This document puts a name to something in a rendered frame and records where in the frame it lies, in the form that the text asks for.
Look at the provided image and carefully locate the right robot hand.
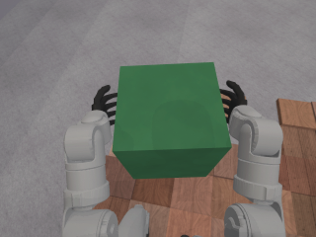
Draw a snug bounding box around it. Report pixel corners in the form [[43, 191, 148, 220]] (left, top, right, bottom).
[[219, 80, 248, 124]]

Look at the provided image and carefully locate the robot right forearm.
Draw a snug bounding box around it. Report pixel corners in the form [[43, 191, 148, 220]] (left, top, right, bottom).
[[228, 105, 286, 237]]

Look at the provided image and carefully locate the left robot hand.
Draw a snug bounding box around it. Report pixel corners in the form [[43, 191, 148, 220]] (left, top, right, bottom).
[[92, 85, 118, 125]]

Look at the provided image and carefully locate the robot right upper arm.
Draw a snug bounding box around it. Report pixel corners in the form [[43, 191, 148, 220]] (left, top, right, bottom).
[[224, 202, 285, 237]]

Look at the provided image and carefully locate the robot left forearm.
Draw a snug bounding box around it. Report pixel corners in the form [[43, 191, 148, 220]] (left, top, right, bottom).
[[61, 110, 112, 237]]

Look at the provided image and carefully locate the carton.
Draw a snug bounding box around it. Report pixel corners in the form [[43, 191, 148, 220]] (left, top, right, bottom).
[[112, 62, 232, 180]]

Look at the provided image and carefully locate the robot left upper arm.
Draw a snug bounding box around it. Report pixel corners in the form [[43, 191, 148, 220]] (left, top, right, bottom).
[[62, 209, 119, 237]]

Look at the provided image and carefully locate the left robot thigh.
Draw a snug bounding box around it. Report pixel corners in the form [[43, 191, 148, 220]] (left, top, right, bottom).
[[118, 207, 150, 237]]

